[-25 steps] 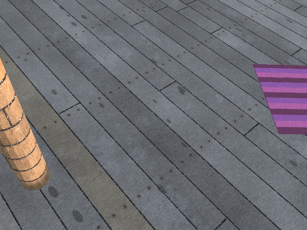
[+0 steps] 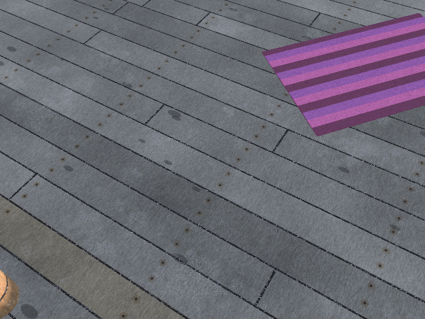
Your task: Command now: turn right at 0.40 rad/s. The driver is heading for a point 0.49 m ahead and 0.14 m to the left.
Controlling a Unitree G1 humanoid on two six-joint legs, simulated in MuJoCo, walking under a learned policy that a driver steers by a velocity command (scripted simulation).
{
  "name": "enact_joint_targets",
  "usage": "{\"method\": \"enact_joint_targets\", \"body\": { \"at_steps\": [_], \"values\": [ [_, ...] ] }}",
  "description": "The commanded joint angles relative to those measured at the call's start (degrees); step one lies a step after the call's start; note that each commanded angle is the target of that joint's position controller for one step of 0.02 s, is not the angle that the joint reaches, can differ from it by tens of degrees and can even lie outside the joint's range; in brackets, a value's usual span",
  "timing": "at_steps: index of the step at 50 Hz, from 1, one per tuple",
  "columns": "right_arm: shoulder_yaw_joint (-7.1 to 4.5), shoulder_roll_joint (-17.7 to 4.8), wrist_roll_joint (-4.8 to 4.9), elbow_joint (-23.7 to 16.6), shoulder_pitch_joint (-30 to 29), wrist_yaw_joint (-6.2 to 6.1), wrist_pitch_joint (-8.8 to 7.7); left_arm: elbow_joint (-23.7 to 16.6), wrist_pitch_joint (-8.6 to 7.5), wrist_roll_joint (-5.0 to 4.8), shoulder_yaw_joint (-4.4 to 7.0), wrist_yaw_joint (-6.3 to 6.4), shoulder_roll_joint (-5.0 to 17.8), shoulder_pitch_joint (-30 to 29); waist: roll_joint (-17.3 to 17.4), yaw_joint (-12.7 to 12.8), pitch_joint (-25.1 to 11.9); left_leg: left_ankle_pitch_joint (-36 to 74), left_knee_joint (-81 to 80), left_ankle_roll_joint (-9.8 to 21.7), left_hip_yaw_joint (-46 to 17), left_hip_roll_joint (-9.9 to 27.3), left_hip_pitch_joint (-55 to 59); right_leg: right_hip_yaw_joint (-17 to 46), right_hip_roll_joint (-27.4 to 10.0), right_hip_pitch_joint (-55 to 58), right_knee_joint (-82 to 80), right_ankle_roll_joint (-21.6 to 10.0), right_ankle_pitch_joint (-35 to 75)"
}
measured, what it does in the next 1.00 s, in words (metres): steps on the spot, turning left: left foot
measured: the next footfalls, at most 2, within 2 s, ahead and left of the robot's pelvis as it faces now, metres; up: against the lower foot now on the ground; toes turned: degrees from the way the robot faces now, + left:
left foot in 0.14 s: +0.04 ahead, +0.14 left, +0.00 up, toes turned +9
right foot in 1.32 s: +0.10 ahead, -0.06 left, +0.00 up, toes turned +29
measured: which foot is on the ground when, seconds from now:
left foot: up 0.00-0.12, down 0.14-1.00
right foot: down 0.00-0.78, up 0.80-1.00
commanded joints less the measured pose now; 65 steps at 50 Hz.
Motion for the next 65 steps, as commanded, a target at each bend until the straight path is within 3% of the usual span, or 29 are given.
{"method": "enact_joint_targets", "body": {
  "at_steps": [1, 4, 6, 7, 8, 9, 10, 13, 17, 22, 26, 28, 30, 31, 33, 36, 38, 39, 40, 41, 42, 43, 45, 46, 47, 55, 60, 63, 65],
  "values": [
    [-0.67, -3.9, 0.37, -4.1, -0.9, 0.56, -0.85, -3.7, -0.53, 0.29, 2.44, 0.09, 9.2, -1.4, -10.0, 1.2, -8.1, 0.0, -6.1, 0.4, 0.4, -0.2, 4.3, 13.2, -14.0, 5.5, -5.1, -11.2, 14.8],
    [-0.74, -4.1, 0.70, -4.7, -0.6, 1.21, -1.29, -3.1, -0.41, 0.21, 1.73, -0.45, 8.3, -1.7, -10.4, 1.2, -7.0, -0.1, -13.3, 1.7, 0.9, -0.4, 8.4, 16.1, -14.0, 5.1, -3.5, -10.7, 14.2],
    [-0.53, -2.9, 0.26, -4.2, 1.9, 1.69, -1.95, -2.8, -0.43, -0.24, 0.79, -0.36, 6.3, -2.7, -9.1, -1.4, -6.7, 10.9, -27.6, 3.4, 1.5, -0.3, 16.9, 15.7, -11.4, 2.7, -1.6, -7.5, 10.8],
    [-0.72, -4.8, -0.81, -4.7, 2.5, 1.56, -2.24, -2.4, -0.80, 0.39, 0.15, -0.27, 4.3, -0.5, -5.8, -0.7, -7.6, 18.4, -29.5, 5.0, -2.9, 4.6, 22.6, 14.3, -8.8, -0.2, 0.6, -4.1, 4.1],
    [-1.41, -9.2, -1.69, -5.6, 2.3, 1.20, -2.18, -2.1, -1.34, 1.69, -0.35, -0.42, 2.5, 3.5, 6.1, 2.8, -8.8, 31.0, -29.5, 9.6, -12.0, 14.3, 26.1, 7.4, -2.2, -4.2, 8.9, -0.3, -9.4],
    [-0.51, -6.6, -2.24, -4.5, 0.2, 1.41, -2.26, -3.0, -1.64, 1.21, 0.09, -0.19, 3.7, 1.6, 13.8, 3.5, -7.2, 27.6, -32.0, 17.2, -18.5, 18.8, 18.6, 2.0, -1.2, -3.7, 9.6, 2.2, -15.7],
    [0.41, -3.6, -1.81, -5.9, -2.7, 1.56, -2.51, -2.0, -1.53, 1.07, 0.87, 0.15, 6.3, 1.1, 10.7, 2.8, -5.7, 23.2, -32.9, 17.8, -16.7, 17.0, 16.7, 1.3, -2.8, -1.2, 11.5, 3.6, -15.0],
    [0.40, -4.3, -0.26, -5.4, -2.8, 1.41, -2.76, -1.1, -0.50, 1.45, 0.50, 0.03, 3.4, -0.3, 8.9, 2.1, -4.9, 15.9, -30.5, 11.5, -9.7, 10.4, 16.7, 0.4, -3.8, 3.3, 3.0, 4.2, -2.5],
    [1.49, -2.3, -0.77, -5.4, 0.3, 2.17, -2.94, 0.5, -0.58, 1.36, 0.35, -0.76, 2.7, 1.3, 2.2, 0.7, -3.3, 6.2, -28.8, 6.8, -4.1, 4.5, 13.8, 1.2, -4.5, 5.9, 0.7, 1.7, 0.6],
    [0.21, -5.7, 0.84, -8.2, -1.6, 2.01, -1.94, 0.6, -1.94, 1.41, 1.39, 0.09, 4.0, 1.2, 0.3, 0.6, -3.1, 14.2, -24.7, 9.2, -6.7, 4.2, 13.3, -1.3, -4.2, 4.8, 2.1, 2.2, 2.4],
    [-0.37, -5.3, 1.26, -10.3, -1.9, 1.71, -0.91, 0.3, -1.98, 1.01, 2.31, 0.80, 4.3, 2.9, -1.0, 0.8, -4.3, 15.6, -20.4, 9.7, -8.0, 2.6, 10.3, -2.0, -5.3, 5.0, 2.9, 0.9, 1.1],
    [-0.42, -4.4, 1.27, -11.0, -1.6, 1.74, -0.55, 0.2, -1.77, 0.96, 2.82, 1.01, 5.0, 3.9, -4.4, 0.8, -4.7, 13.8, -15.6, 8.2, -5.5, 0.1, 7.0, 0.8, -8.6, 6.0, 0.5, -1.5, 0.7],
    [-0.54, -3.9, 1.19, -11.3, -0.6, 2.07, -0.22, 0.0, -1.64, 0.95, 3.32, 1.23, 6.8, 4.4, -10.0, 0.6, -4.6, 8.4, -7.9, 6.1, -0.9, -2.3, 2.0, 8.3, -16.9, 8.2, -3.3, -6.9, 5.4],
    [-0.75, -3.8, 1.02, -11.1, 0.3, 2.32, 0.01, -0.7, -1.86, 0.81, 3.13, 1.50, 6.5, 2.6, -12.5, 0.2, -5.1, -3.0, -2.6, 5.6, 1.0, -2.1, 1.3, 11.6, -21.5, 7.8, -3.9, -10.0, 10.5],
    [-1.13, -4.1, 1.23, -12.0, -1.1, 2.87, 0.50, -1.4, -2.47, 0.65, 2.97, 1.78, 7.2, 1.8, -9.9, 1.0, -4.2, -14.4, 5.3, 5.4, 1.1, 0.8, -2.2, 12.8, -25.7, 8.2, -4.0, -12.5, 19.9],
    [-0.88, -3.0, 1.82, -10.8, 1.3, 3.36, 1.16, -1.6, -1.97, -0.34, 3.58, 1.84, 9.4, -2.5, -8.9, -0.6, -4.9, -4.7, -5.0, 5.9, 4.8, 1.0, 6.2, 2.3, -20.8, 4.6, -1.2, -7.4, 21.2],
    [-1.72, -3.6, 1.68, -9.0, 5.4, 3.41, 1.43, -1.1, -1.10, -1.01, 3.13, 1.78, 7.6, -2.0, -7.8, -2.0, -5.9, 5.6, -17.0, 7.1, 7.4, -2.8, 16.0, -4.4, -16.6, 0.8, 5.2, -3.9, 12.2],
    [-2.80, -6.9, 1.31, -9.5, 6.5, 2.99, 1.22, -0.5, -1.05, -0.43, 2.62, 1.55, 4.9, 1.4, 2.1, -1.2, -5.5, 17.4, -24.2, 9.7, -2.4, 0.9, 22.4, -10.1, -11.9, -6.1, 17.1, 0.4, 0.2],
    [-4.12, -15.3, 0.30, -12.2, 5.8, 2.53, 0.55, -4.2, -1.16, 1.95, 1.35, 1.57, 1.8, -1.2, 19.8, 0.0, -4.1, 34.8, -30.4, 20.3, -31.0, 17.9, 26.6, -10.6, -2.8, -23.2, 34.3, 5.9, -26.1],
    [-3.01, -12.9, -1.76, -12.3, 8.6, 3.07, -0.74, -4.3, -1.71, 1.08, 1.81, 1.84, 4.1, -4.1, 14.2, -3.8, -10.2, 34.4, -32.8, 26.7, -36.1, 21.5, 25.5, -0.8, -2.0, -22.9, 43.9, 5.8, -29.7],
    [-2.25, -11.1, -1.80, -12.0, 6.3, 3.12, -1.65, -3.4, -1.64, 0.10, 2.19, 1.87, 5.5, -3.8, 8.8, -1.9, -7.8, 31.2, -31.5, 24.8, -30.6, 19.4, 24.3, 0.3, -3.1, -23.9, 46.8, 5.5, -25.2],
    [-2.06, -10.0, -0.51, -11.8, 3.9, 2.69, -1.72, -2.0, -1.49, 0.49, 2.49, 2.07, 6.1, -2.8, 4.2, -0.6, -6.3, 27.9, -30.2, 21.2, -25.6, 16.0, 23.4, 0.0, -4.1, -24.3, 45.8, 5.4, -19.9],
    [-1.07, -7.9, 1.24, -11.7, 0.7, 1.47, -0.62, -0.4, -1.01, 1.50, 2.58, 2.55, 5.3, -2.8, 0.3, 0.5, -6.3, 22.6, -31.2, 15.8, -19.6, 10.7, 21.8, -0.3, -5.3, -21.9, 42.2, 5.4, -11.7],
    [-1.33, -9.5, 0.66, -11.9, 1.1, 1.10, -0.41, -0.5, -0.96, 0.87, 2.33, 2.17, 4.5, -2.1, 4.8, 1.1, -6.7, 25.8, -31.1, 16.9, -20.1, 11.0, 19.7, -0.6, -4.2, -19.5, 42.6, 6.0, -9.6],
    [-1.48, -10.2, 0.06, -11.9, 1.4, 0.91, -0.13, 0.0, -1.18, 1.18, 2.39, 2.04, 4.7, -1.2, 5.4, 0.9, -7.4, 29.0, -30.9, 17.5, -19.5, 10.6, 20.4, -0.5, -3.6, -18.7, 42.5, 7.0, -9.5],
    [-1.54, -9.3, 0.40, -11.2, 2.7, -0.46, 1.38, 0.9, -1.95, 0.36, 1.95, 1.71, 3.9, -5.2, 6.5, -1.0, -6.7, 14.1, -32.3, 16.4, -23.5, 7.9, 23.1, 1.1, -2.0, -16.5, 25.8, 8.1, -7.4],
    [-1.01, -7.9, 0.36, -10.7, 2.0, -0.38, 2.13, 1.9, -3.41, -0.45, 1.47, -0.27, 4.1, -5.0, 8.5, -2.0, -6.0, 12.4, -31.3, 16.9, -24.8, 7.1, 20.4, -0.4, -2.4, -7.4, 15.0, 6.7, -8.8],
    [-0.53, -7.8, 0.01, -10.5, 1.0, -0.13, 2.53, 2.1, -4.10, 0.23, 1.09, -1.14, 4.0, -4.8, 7.4, -1.6, -6.6, 18.9, -29.8, 16.8, -26.5, 7.3, 21.0, -1.7, -2.0, -2.0, 6.9, 5.3, -7.8],
    [0.19, -6.4, 0.82, -10.0, 0.0, -0.22, 2.58, 3.5, -4.57, 0.72, 0.84, -1.52, 3.4, -2.0, 6.2, 0.6, -6.3, 18.8, -28.3, 14.3, -25.0, 5.2, 18.7, -2.4, -2.7, 5.9, -6.0, 3.3, 3.2]
  ]
}}
Velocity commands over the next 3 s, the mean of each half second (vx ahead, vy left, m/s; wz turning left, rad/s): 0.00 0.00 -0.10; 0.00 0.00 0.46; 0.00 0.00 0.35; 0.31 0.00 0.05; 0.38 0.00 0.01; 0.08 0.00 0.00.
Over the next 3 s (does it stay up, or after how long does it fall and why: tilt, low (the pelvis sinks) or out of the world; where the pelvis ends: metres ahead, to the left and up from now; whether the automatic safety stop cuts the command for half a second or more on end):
stays up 0.46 0.21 -0.01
